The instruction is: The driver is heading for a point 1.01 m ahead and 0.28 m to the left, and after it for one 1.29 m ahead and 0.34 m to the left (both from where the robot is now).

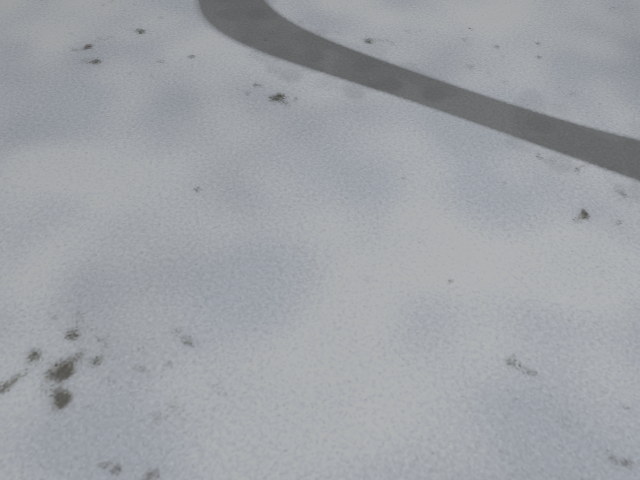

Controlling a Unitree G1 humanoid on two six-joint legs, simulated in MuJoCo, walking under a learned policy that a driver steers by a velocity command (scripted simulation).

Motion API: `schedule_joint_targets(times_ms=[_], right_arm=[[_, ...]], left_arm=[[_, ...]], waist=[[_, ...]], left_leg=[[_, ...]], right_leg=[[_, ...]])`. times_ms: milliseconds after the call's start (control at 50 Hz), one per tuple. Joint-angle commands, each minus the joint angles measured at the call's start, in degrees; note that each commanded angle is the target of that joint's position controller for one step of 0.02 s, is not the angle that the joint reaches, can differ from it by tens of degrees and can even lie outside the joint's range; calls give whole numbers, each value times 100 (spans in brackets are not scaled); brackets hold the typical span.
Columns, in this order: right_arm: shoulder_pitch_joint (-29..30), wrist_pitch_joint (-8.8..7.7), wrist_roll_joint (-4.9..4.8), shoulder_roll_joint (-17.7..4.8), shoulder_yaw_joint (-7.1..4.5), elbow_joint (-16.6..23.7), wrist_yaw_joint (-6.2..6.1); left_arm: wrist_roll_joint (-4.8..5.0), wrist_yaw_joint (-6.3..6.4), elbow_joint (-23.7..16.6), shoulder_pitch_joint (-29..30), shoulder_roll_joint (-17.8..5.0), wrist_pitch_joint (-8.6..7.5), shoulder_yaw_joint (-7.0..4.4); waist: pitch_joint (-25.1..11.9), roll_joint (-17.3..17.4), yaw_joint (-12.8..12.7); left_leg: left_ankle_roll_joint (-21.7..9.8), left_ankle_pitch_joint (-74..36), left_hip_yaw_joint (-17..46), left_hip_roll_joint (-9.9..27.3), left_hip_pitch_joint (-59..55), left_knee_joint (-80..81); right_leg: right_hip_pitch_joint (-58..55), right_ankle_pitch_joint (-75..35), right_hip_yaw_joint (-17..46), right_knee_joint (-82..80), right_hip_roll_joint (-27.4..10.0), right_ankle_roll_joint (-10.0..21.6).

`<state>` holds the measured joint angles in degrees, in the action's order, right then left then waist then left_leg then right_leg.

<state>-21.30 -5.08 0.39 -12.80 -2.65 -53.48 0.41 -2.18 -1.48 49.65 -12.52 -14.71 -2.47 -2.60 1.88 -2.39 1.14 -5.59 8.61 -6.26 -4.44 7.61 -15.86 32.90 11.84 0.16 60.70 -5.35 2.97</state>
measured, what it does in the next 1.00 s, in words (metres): walks ahead, turning left: right foot, then left foot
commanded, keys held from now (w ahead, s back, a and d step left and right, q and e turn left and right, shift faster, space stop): w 0.08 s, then w+q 0.92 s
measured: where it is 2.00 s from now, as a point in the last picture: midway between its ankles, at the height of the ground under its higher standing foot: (188, 293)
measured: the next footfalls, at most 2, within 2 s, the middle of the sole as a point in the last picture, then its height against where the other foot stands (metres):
right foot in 0.30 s outside the picture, level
left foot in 0.84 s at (252, 444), level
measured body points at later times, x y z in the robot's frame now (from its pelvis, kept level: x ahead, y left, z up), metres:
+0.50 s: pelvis +0.28 -0.04 +0.00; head +0.31 -0.05 +0.45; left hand +0.32 +0.23 -0.12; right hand +0.38 -0.30 -0.15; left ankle +0.23 +0.09 -0.66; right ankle +0.32 -0.12 -0.75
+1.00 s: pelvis +0.53 +0.08 -0.01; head +0.55 +0.10 +0.44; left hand +0.49 +0.35 -0.14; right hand +0.73 -0.13 -0.13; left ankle +0.54 +0.13 -0.75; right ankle +0.54 -0.09 -0.65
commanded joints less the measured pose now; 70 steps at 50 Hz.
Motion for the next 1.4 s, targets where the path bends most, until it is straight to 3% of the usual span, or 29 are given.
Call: schedule_joint_targets(times_ms=[20, 100, 200, 240, 280, 300, 320, 340, 360, 380, 400, 440, 520, 620, 720, 780, 820, 840, 860, 880, 900, 940, 980, 1000, 1100, 1300, 1360, 1380, 1400], right_arm=[[-128, -115, -25, -571, -87, 159, 24], [-464, -101, -34, -613, -76, -18, 9], [-895, -25, 62, -722, -98, -193, -72], [-757, -6, 93, -837, -130, -194, -109], [-485, 7, 93, -954, -165, -169, -102], [-410, 7, 53, -867, -144, -132, -83], [-471, -1, -79, -478, -48, 140, -54], [-996, 34, -192, -140, -14, 232, -73], [-662, 109, -42, -690, -161, 135, -100], [-319, 117, -19, -644, -177, 187, -57], [-165, 138, -21, -473, -156, 204, -20], [-198, 290, 114, -376, -175, 191, 78], [332, 462, 149, -246, -166, 425, 198], [1393, 438, 134, -208, -89, 827, 311], [2184, 424, 172, -254, -35, 1176, 391], [1998, 437, 200, -369, -95, 1190, 341], [1033, 392, 201, -560, -216, 941, 266], [92, 338, 252, -785, -341, 632, 184], [-358, 326, 306, -1432, -526, 572, 91], [-183, 381, 119, -1838, -600, 734, 63], [-139, 444, 71, -1667, -561, 690, 18], [413, 389, 21, -1135, -421, 663, -33], [703, 285, -48, -870, -323, 721, -46], [642, 218, -67, -859, -307, 718, -33], [-16, 150, -47, -1070, -345, 598, -4], [-875, 91, 49, -1016, -230, 276, -158], [-538, 61, 68, -1222, -248, 264, -210], [-456, 66, 117, -1266, -252, 260, -186], [-387, 55, 114, -1240, -238, 267, -154]], left_arm=[[-12, -48, -284, 89, -212, 54, -14], [24, -67, -524, 933, -128, 25, 34], [59, -44, -812, 1642, -197, -39, 53], [75, -10, -839, 1518, -257, -111, 33], [49, 75, -563, 526, -436, -197, -61], [-35, 150, -267, -472, -652, -277, -156], [-209, 240, -212, -1384, -1216, -329, -299], [-177, 205, -274, -1306, -1539, -259, -374], [-36, 186, -335, -836, -1022, -189, -277], [19, 178, -379, -380, -604, -200, -168], [27, 164, -367, -167, -402, -227, -119], [76, 198, -248, -161, -215, -285, -67], [143, 196, -43, -509, -317, -441, -108], [98, 196, 125, -769, -342, -433, -107], [97, 270, 317, -1169, -587, -362, -171], [80, 319, 381, -1194, -766, -245, -216], [74, 321, 367, -1136, -948, -119, -268], [80, 295, 290, -1061, -947, -79, -263], [134, 246, 6, -1216, -448, -91, -147], [154, 145, -428, -912, -414, -163, -163], [110, 124, -572, -111, -666, -216, -194], [161, 124, -471, -235, -505, -311, -137], [-43, 119, -388, -498, -468, -110, -134], [-73, 96, -405, -512, -443, -15, -135], [-43, 53, -771, 468, -419, 129, -115], [37, -74, -1318, 1907, -387, -32, 25], [45, -1, -1158, 1130, -574, -82, -46], [56, 59, -925, 417, -729, -116, -123], [28, 142, -674, -540, -862, -173, -191]], waist=[[298, 444, -127], [402, 469, 96], [383, 539, 272], [340, 602, 119], [-82, 614, -357], [-667, 377, -758], [-1588, -333, -972], [-2151, -1327, -654], [-1512, -427, -506], [-713, -84, -365], [-386, -49, -255], [-137, -336, -43], [9, -239, 34], [301, -174, -102], [465, -150, -299], [236, -293, -147], [-350, -328, 259], [-872, -12, 683], [-1502, 944, 661], [-1865, 1574, 429], [-1172, 603, 585], [-253, 125, 57], [-239, 208, -270], [-287, 240, -307], [34, 422, -27], [298, 610, 473], [105, 667, 2], [-283, 618, -286], [-841, 485, -744]], left_leg=[[-742, -562, 1164, 1515, 24, 1218], [-616, -1234, 912, 1401, -294, 1111], [-640, -2154, 1186, 1625, -1186, 525], [-571, -2670, 1277, 1677, -1312, 184], [-391, -3651, 1188, 1506, -1021, -864], [-279, -3195, 974, 1194, -403, -2035], [-124, -1241, 657, 687, 984, -3930], [-38, 2318, 612, -83, 2515, -5366], [-125, 1900, 1041, 360, 2825, -5757], [-109, 1362, 1032, 582, 2846, -5589], [-82, 1022, 1006, 771, 2678, -5347], [32, 817, 936, 927, 2379, -5126], [147, 213, 806, 1019, 2859, -4977], [226, -801, 521, 1000, 3106, -3531], [-25, -668, 22, 865, 2829, -2330], [-322, 155, -286, 440, 2271, -2066], [-594, 651, -352, -6, 1175, -1815], [-796, 532, -84, -55, -144, -1355], [-1270, 1325, 2035, 1456, -1797, -1153], [-1978, 1173, 5076, 2481, -2588, -66], [-1721, 763, 4307, 2307, -2285, 121], [-1265, -637, 2944, 1839, -816, 166], [-1067, -1399, 2286, 1387, -120, 253], [-1084, -1643, 2196, 1285, -38, 275], [-950, -1446, 2193, 1082, -42, 536], [-637, -2594, 2132, 1337, -1390, 292], [-383, -4148, 1977, 1408, -1327, -337], [-296, -4854, 1853, 1275, -1309, -1162], [-199, -4428, 1646, 1041, -796, -2374]], right_leg=[[536, -596, -62, -605, -232, -143], [453, -1324, -264, -1854, -87, -204], [462, -1078, -271, -2552, 138, -127], [86, -669, -248, -2832, 266, -34], [-1359, -308, -369, -3243, 588, 130], [-2770, -478, -197, -3420, 412, 299], [-4391, 371, 1517, -3574, -1132, 646], [-5183, 504, 3801, -4307, -2285, 1143], [-4519, 943, 3479, -4436, -1965, 991], [-3680, 764, 2496, -4584, -1717, 814], [-3138, 354, 1796, -4809, -1438, 645], [-2548, -344, 886, -5020, -1104, 438], [-2565, -1296, 20, -5223, -1029, 476], [-2704, -1752, -825, -5286, -837, 468], [-3418, -2362, -1264, -5124, -1072, 417], [-3916, -4464, -1545, -4235, -1127, 330], [-3881, -5271, -1638, -2613, -1112, 294], [-3179, -4398, -1724, -1173, -993, 129], [-1323, -1210, -1700, 748, -582, -124], [501, 2072, -706, 2259, 646, -402], [1206, 1498, 17, 2217, 271, -330], [690, 657, 59, 1197, -161, -262], [-6, 570, 115, 691, -278, -374], [-84, 574, 80, 577, -250, -435], [620, -311, -24, -511, -180, -634], [705, -1216, -231, -2638, 238, -223], [-600, -575, -314, -3081, 587, 70], [-1405, -335, -391, -3170, 797, 176], [-2701, -438, -181, -3366, 581, 346]])
Velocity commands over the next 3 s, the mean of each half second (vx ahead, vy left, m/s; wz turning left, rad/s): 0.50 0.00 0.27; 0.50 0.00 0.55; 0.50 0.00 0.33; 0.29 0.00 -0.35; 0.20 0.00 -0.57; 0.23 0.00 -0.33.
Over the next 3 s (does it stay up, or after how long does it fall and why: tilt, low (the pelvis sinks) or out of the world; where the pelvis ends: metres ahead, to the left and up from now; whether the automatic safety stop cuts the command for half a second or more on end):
stays up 1.19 0.35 0.00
